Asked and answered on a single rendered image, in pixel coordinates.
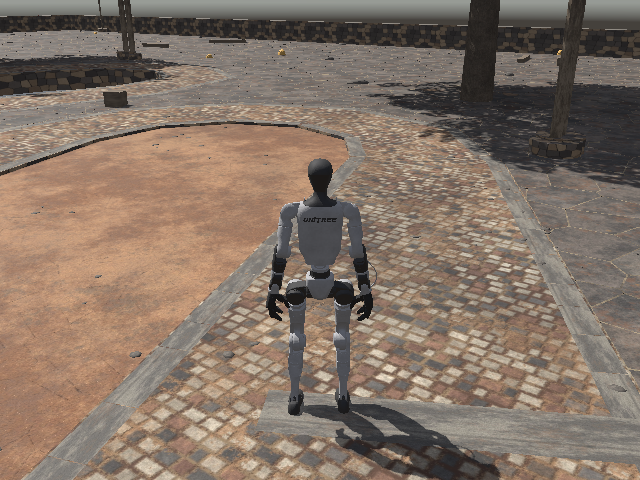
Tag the robot right thigh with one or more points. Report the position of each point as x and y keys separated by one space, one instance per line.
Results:
x=343 y=296

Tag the robot right forearm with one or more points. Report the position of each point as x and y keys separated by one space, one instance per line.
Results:
x=362 y=273

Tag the left robot hand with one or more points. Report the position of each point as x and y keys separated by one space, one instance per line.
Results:
x=271 y=305

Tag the right robot hand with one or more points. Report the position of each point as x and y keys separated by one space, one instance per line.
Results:
x=367 y=307

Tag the robot left upper arm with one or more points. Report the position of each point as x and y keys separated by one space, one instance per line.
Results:
x=288 y=212

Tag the robot right foot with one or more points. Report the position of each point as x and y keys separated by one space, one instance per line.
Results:
x=343 y=405

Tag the robot left forearm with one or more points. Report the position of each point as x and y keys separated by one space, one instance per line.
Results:
x=277 y=273

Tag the robot right upper arm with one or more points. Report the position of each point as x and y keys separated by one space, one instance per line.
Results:
x=351 y=212

